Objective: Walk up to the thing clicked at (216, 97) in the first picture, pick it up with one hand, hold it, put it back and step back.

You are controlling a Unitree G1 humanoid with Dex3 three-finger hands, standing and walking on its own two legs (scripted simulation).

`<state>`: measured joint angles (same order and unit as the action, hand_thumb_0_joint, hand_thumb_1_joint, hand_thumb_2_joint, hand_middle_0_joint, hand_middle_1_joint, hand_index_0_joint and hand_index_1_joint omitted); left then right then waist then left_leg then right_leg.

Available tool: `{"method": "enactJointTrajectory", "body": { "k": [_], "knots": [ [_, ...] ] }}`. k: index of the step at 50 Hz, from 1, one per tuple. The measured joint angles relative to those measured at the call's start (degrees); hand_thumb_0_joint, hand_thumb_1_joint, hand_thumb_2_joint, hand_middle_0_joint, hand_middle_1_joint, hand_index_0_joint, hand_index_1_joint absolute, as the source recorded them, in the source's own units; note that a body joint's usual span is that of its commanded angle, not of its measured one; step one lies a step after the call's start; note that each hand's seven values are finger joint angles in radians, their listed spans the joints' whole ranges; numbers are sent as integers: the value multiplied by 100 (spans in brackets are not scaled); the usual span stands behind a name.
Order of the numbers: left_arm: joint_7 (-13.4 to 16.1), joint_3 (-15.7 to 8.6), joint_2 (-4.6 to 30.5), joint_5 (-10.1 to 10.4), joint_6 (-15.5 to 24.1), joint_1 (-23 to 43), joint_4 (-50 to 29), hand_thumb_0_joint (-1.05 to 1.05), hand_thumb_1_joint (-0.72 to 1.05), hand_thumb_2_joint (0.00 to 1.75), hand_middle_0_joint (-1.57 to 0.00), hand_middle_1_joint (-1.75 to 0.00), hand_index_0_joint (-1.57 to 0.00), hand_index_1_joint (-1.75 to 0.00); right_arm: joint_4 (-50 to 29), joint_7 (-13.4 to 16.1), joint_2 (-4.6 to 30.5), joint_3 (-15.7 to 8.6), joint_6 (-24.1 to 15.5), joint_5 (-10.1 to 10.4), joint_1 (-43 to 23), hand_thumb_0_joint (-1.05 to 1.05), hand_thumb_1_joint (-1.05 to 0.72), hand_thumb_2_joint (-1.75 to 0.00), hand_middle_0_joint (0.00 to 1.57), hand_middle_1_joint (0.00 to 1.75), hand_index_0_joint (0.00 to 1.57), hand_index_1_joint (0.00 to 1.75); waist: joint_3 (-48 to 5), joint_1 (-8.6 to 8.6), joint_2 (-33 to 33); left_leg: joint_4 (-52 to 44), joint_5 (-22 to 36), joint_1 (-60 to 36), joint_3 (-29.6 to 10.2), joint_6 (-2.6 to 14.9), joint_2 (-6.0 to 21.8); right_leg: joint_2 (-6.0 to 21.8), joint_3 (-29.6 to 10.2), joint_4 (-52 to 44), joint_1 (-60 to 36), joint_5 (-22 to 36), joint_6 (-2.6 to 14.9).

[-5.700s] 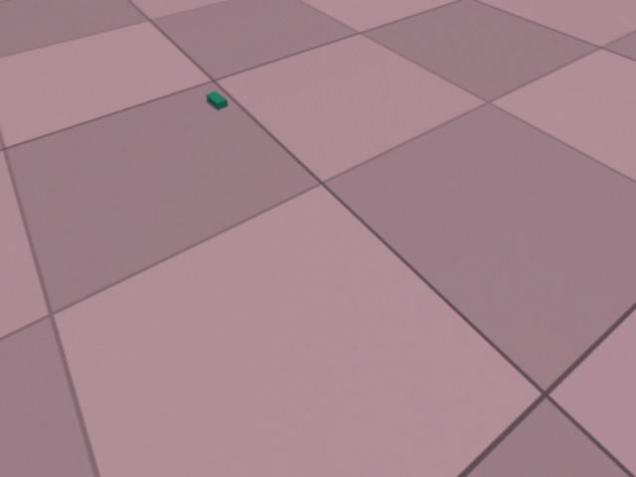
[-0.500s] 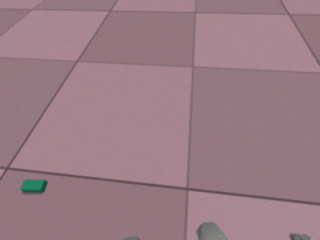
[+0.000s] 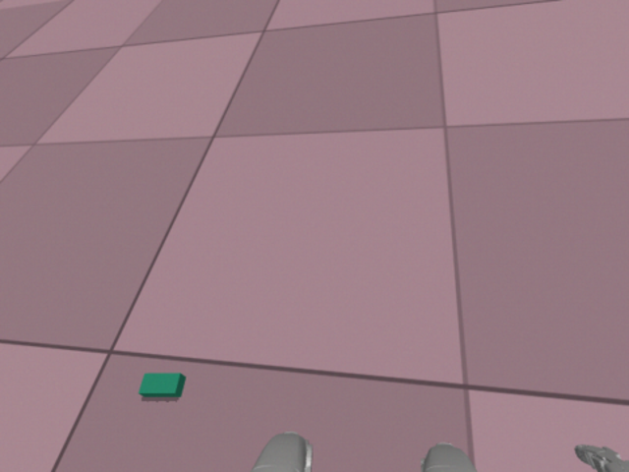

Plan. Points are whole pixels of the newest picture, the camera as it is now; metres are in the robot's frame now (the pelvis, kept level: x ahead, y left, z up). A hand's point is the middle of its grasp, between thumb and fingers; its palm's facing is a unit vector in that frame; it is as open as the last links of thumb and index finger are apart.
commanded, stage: walk up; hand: left
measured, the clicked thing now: (162, 385) +0.49 +0.65 -0.72
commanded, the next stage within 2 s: none
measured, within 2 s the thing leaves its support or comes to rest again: neither
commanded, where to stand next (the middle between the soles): +0.09 +0.43 m, yaw -5 degrees
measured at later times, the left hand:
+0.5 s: hand out of the picture +0.09 +0.48 -0.13, palm faces -0.10 -0.84 -0.53, open 7.3 cm
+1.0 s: hand out of the picture +0.08 +0.76 -0.14, palm faces -0.01 -0.80 -0.60, open 7.4 cm
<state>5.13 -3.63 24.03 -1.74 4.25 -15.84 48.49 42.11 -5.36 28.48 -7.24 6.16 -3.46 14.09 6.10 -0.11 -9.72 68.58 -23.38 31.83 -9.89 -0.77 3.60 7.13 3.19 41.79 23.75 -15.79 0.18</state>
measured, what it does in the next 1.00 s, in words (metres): steps to the left: left foot, then right foot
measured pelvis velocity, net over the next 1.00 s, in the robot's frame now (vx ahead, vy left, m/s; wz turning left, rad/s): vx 0.00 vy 0.42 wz -0.01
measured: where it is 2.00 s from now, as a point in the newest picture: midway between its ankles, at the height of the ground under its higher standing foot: outside the picture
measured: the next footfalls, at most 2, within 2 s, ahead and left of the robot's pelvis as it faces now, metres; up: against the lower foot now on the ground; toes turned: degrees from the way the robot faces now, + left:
left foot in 0.12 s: +0.08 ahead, +0.26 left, +0.00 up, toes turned +1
right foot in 0.44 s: +0.12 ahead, +0.10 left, +0.00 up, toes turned -7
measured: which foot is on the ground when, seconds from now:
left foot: up 0.00-0.10, down 0.12-0.46, up 0.48-0.80, down 0.82-1.00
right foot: down 0.00-0.14, up 0.16-0.42, down 0.44-0.86, up 0.88-1.00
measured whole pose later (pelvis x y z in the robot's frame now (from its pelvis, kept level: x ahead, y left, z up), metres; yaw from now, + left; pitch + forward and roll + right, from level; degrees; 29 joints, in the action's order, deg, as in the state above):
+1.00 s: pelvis +0.00 +0.42 -0.01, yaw -1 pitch -1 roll -2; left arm 6.9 -5.3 29.2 0.4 1.3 -14.1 52.4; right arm 42.0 -3.9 23.0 -4.7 5.1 -3.2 13.0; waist 8.0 1.4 -2.3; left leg 52.3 -25.8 25.5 -1.4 -0.2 2.5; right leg 1.5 -2.7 71.0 34.7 -29.9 2.5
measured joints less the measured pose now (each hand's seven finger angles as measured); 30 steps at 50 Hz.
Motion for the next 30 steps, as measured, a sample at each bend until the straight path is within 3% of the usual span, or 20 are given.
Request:
{"method": "enactJointTrajectory", "body": {
  "k": [5,6,8,9,11,14,19,22,24,26,30],
  "knots": [
    [-50,-149,409,-84,-51,-89,-13,1,90,90,-22,-30,-21,-30,-57,-120,175,-120,6,14,-87,1,-91,-90,20,30,20,30,-53,-82,98,-1404,-136,-377,430,71,363,361,-265,392,280,-221,-69],
    [-49,-173,502,-87,-72,-84,7,1,90,90,-22,-30,-21,-30,-62,-123,195,-143,-27,10,-72,1,-91,-90,20,30,20,30,-60,-86,154,-1659,-115,-512,534,15,338,449,-341,532,365,-297,-75],
    [4,-260,718,-75,-165,-15,140,1,90,90,-21,-30,-21,-30,-27,-82,44,-147,-114,-70,-97,0,-91,-90,20,30,20,30,88,-122,607,-1436,-268,-581,879,-190,41,660,-827,1050,570,-729,124],
    [63,-293,741,-39,-236,-11,234,1,90,90,-21,-30,-21,-30,-47,-65,-18,-96,-155,-92,-58,0,-91,-90,20,30,20,30,74,-110,690,-1296,-356,-542,964,-194,10,468,-1021,1501,730,-1187,166],
    [180,-246,644,27,-334,67,447,1,91,90,-21,-30,-21,-30,-10,-18,-120,16,-201,-62,36,0,-91,-90,20,30,20,30,22,77,628,-1271,-380,-484,881,-99,0,-71,-967,2389,943,-1688,272],
    [167,-119,491,183,-262,112,530,1,91,90,-21,-30,-21,-30,11,64,-378,144,-161,-72,123,0,-91,-89,20,30,20,30,42,276,783,-1784,-108,-620,957,68,-168,-557,-701,2883,1177,-1452,249],
    [74,121,53,269,-126,55,437,1,91,90,-21,-30,-21,-30,-174,120,-426,181,-155,-80,258,1,-90,-89,21,30,20,30,251,403,768,-2342,124,-897,1244,376,-426,-721,103,1649,811,-1199,132],
    [58,208,-182,262,-39,-68,291,1,90,90,-21,-30,-21,-30,-314,139,-342,137,-67,-69,284,1,-90,-89,21,30,20,30,309,357,627,-2191,-14,-886,1473,508,-541,-761,319,225,228,-239,224],
    [75,226,-334,173,-15,-59,168,1,90,89,-21,-30,-21,-30,-298,171,-291,75,-5,-10,186,1,-90,-90,21,30,20,30,490,294,299,-1587,-296,-718,1239,410,-520,-864,369,211,129,-158,324],
    [86,252,-337,102,-47,-41,55,1,90,89,-22,-30,-21,-30,-273,224,-347,81,75,-25,182,1,-90,-90,20,30,20,30,485,193,224,-630,-729,-386,971,292,-679,-734,332,310,113,-247,299],
    [106,171,-306,80,-64,-9,-76,1,90,89,-22,-30,-22,-30,-206,165,-296,81,109,-27,112,1,-91,-90,20,30,20,30,335,49,121,636,-485,116,440,108,-614,-355,205,155,11,-173,128]
  ]
}}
